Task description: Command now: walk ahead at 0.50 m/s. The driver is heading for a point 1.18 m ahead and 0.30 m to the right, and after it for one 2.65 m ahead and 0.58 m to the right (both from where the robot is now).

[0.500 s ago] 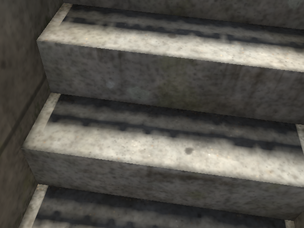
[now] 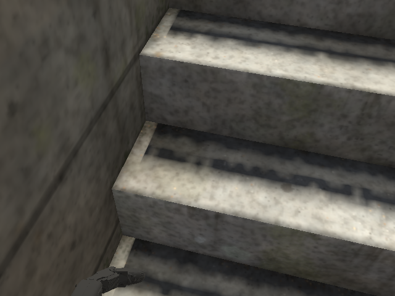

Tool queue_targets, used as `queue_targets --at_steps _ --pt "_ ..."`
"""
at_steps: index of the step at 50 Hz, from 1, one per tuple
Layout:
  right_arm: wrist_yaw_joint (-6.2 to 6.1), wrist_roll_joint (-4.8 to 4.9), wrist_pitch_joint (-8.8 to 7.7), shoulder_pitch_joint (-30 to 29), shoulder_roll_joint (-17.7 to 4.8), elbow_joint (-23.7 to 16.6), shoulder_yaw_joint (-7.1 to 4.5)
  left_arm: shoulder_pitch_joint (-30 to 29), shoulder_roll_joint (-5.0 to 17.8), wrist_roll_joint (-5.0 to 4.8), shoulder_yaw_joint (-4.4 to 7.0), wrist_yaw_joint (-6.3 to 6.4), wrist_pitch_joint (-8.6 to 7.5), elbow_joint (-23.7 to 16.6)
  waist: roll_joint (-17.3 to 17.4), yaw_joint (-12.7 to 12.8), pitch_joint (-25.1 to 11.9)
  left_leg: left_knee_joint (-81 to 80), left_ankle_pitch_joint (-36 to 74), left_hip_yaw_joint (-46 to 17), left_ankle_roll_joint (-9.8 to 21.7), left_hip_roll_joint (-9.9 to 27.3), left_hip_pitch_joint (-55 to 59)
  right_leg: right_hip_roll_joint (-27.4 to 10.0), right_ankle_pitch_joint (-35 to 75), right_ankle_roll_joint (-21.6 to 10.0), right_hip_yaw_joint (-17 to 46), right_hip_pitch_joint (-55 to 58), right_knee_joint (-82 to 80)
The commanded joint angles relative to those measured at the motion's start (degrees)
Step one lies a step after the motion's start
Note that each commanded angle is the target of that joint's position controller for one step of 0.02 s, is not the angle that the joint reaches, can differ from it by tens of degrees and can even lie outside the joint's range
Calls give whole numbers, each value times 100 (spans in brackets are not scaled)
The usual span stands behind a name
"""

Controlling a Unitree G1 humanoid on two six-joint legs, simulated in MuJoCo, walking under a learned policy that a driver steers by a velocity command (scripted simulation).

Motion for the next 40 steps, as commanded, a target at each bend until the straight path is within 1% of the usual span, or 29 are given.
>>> queue_targets --at_steps 1,2,3,4,5,7,9,11,13,14,16,17,18,19,20,21,23,25,26,27,28,29,30,32,35,36,37,38,40 --pt "138 -170 1 -227 -1886 -210 -440 1818 807 81 196 118 -59 129 255 1100 -473 2404 13731 -1087 -54 1652 1338 434 137 56 528 1780 -1952" --pt "-1203 815 -417 -1136 -889 -1359 -491 2457 473 314 50 643 -168 1002 -469 985 -936 3730 10706 -98 -847 593 519 592 -1414 -888 706 3538 -2919" --pt "-1606 639 -494 -1825 -610 -1717 -400 2903 763 181 210 900 -171 1648 -2619 1397 -282 7264 2494 -443 -991 -490 -2575 -497 -110 -1747 2953 4818 -4383" --pt "-196 -525 29 -849 -336 -701 -351 4518 550 564 -24 359 -323 1661 -2912 983 -64 9923 563 -2190 -223 -1104 -4928 -1319 1498 -1477 5546 4886 -4975" --pt "-77 -336 236 -826 -317 -1003 -452 3145 777 267 314 135 -533 1562 -1913 477 807 11032 -580 -2466 163 -1114 -6388 -1416 1283 -882 4718 4809 -4651" --pt "-464 -143 275 -932 12 -1402 -383 1769 63 -96 175 31 -904 1796 -515 -288 1014 10258 -1952 -2300 408 -1014 -6641 -1080 2021 -472 3068 4403 -5168" --pt "-744 -209 271 -1631 -1 -2017 -236 1101 -179 10 87 -55 -1199 1807 -86 -1055 669 9262 -2241 -1317 241 -311 -5477 -960 2034 -223 2096 3230 -5619" --pt "-834 22 268 -1560 -200 -2325 -247 -875 1120 15 493 5 -1323 785 -346 -1666 580 6797 -2478 -651 -238 21 -1872 -361 2073 185 965 452 -6355" --pt "-709 89 263 -1005 -413 -2002 -377 -143 1785 -92 683 84 -1259 804 -565 -1575 304 6401 -770 -237 -825 -91 -1087 -659 4527 116 1044 1046 -6494" --pt "-740 -43 432 -1824 -372 -2332 -332 566 1820 -433 720 110 -1167 933 -503 -1314 141 5082 -1929 266 -978 -311 -2466 -784 7024 -90 1391 3080 -6093" --pt "-745 -122 595 -1855 -607 -2104 -258 1528 1362 -388 587 316 -1149 1260 -881 -911 34 1093 98 370 -883 -239 -2779 -620 8794 8 1546 5577 -4085" --pt "-819 -58 705 -1167 -400 -1673 -191 2671 968 -273 537 161 -945 1870 -1379 -811 143 -432 1078 423 -834 -459 -1585 -676 7684 -287 1704 5502 -3241" --pt "-857 -21 745 728 -538 -955 -331 3287 450 113 443 -260 -807 2214 -670 -994 22 214 2849 -281 -99 93 1100 -702 6577 -94 1385 3120 -1442" --pt "-820 -173 785 2040 -657 -245 -424 3062 80 268 294 -558 -687 2054 1197 -1109 -79 1143 7087 -1489 1197 1322 2601 -156 489 216 794 692 1894" --pt "-581 -325 644 1642 -750 -430 -451 2784 -222 321 135 -597 -552 1599 1106 -875 -601 1470 6717 -1844 1455 1922 3065 -142 -709 55 1525 -956 4532" --pt "-476 -327 590 1622 -312 -161 -352 1331 97 104 32 -478 -471 978 407 -1240 -628 1246 5755 -1891 1169 2068 3285 -84 -1480 -215 1607 -2572 6053" --pt "-413 -537 333 1436 550 559 -48 222 115 -145 -44 80 -404 -119 -549 -718 -159 1069 4725 -1389 603 2182 3341 -203 -2633 -533 2028 -4191 6503" --pt "-264 -671 187 -489 -24 223 -186 340 99 -251 -268 333 -89 -581 -527 425 437 -182 2171 -29 105 1250 641 -775 -2095 -510 1387 -2568 4065" --pt "-224 -497 185 -1960 -648 -287 -364 396 271 -266 -295 427 62 -897 -426 994 634 -1041 460 396 -92 814 -1375 -962 -1817 -556 1356 -1019 2227" --pt "-68 -428 292 -1998 -1542 -388 -622 -688 682 -185 -261 172 241 -1417 -124 1086 431 -2299 968 -224 275 1068 -3897 -883 -371 -323 1001 1801 1952" --pt "-32 -320 314 -2145 -1784 -553 -677 -205 679 -227 -209 -32 241 -1187 80 1330 516 -2078 3574 -84 442 1284 -4046 -435 170 -102 659 2149 2920" --pt "-1117 693 -295 -3265 -1281 -1552 -624 1407 122 131 -95 766 58 -174 -758 1605 1377 -1375 7757 1254 -284 1618 -2445 -721 -374 -317 711 2582 1420" --pt "-1502 1006 -519 -2612 -1270 -1426 -612 1646 329 31 -5 934 -16 329 -1030 1324 391 -524 9753 742 -705 1415 -1539 -186 -324 -283 395 3013 889" --pt "-1656 1144 -638 -900 -1026 -1135 -577 1398 157 -68 19 1121 -107 488 -471 914 -374 773 9916 213 -955 1322 -179 -2 174 -272 379 3236 -480" --pt "-1548 904 -520 -929 -688 -1383 -434 683 354 -179 29 1130 61 876 -143 259 -437 860 5460 -75 -661 905 -237 257 83 -94 441 3762 -1783" --pt "94 -875 213 903 -1331 -31 -883 1985 879 -93 65 404 112 529 43 878 752 4741 2047 -876 -335 -65 -1025 -406 115 -824 3199 2440 -4110" --pt "431 -614 315 479 -334 -410 -691 2609 1453 -37 436 127 37 990 -2122 488 472 8389 212 -1174 -114 -188 -2935 -1006 1479 -1426 3054 3278 -3621" --pt "345 -305 234 23 -214 -402 -630 2803 1412 85 426 -11 -1 891 -1855 733 35 9992 -522 -1735 -5 -499 -3804 -1131 1152 -1523 3355 3246 -3941" --pt "-80 -295 -41 -431 -37 -673 -496 2308 992 -322 316 -41 -392 986 -1197 274 345 10170 -1166 -1769 -289 -457 -4650 -1200 -866 -1120 3466 3095 -4197"
Next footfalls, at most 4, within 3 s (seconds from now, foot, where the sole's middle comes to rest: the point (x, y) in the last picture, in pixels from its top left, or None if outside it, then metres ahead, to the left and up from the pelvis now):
0.34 left None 0.18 0.18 -0.62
0.74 right None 0.38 -0.09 -0.42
0.92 left None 0.29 0.18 -0.42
1.28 right None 0.34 -0.18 -0.42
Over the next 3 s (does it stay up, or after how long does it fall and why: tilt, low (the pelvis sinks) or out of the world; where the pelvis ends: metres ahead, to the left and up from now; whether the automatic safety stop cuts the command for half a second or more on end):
stays up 1.02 -0.27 0.93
